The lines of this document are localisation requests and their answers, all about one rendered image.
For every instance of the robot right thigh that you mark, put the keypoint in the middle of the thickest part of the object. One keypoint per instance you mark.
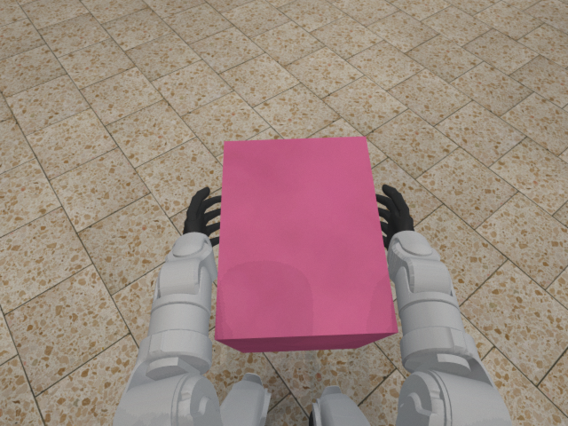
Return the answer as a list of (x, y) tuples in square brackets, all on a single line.
[(337, 410)]

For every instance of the left robot hand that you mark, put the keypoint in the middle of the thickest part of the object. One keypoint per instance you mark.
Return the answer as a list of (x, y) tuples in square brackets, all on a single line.
[(196, 220)]

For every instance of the right robot forearm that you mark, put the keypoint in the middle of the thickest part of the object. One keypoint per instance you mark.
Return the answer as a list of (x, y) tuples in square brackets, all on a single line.
[(433, 333)]

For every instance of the robot left shin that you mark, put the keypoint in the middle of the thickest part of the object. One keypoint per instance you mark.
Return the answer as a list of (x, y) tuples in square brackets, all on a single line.
[(252, 378)]

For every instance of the left robot forearm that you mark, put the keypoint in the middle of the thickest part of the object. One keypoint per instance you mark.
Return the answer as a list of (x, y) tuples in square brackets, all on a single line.
[(178, 336)]

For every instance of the right robot upper arm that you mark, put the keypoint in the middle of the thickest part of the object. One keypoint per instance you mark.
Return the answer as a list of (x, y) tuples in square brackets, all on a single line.
[(432, 398)]

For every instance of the left robot upper arm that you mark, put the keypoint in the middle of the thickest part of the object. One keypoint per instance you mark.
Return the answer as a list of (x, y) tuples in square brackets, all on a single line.
[(183, 400)]

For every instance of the carton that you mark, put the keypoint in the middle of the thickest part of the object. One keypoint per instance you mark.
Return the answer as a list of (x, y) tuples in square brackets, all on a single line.
[(301, 261)]

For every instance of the right robot hand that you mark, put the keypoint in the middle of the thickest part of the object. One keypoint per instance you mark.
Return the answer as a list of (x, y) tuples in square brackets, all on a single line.
[(397, 215)]

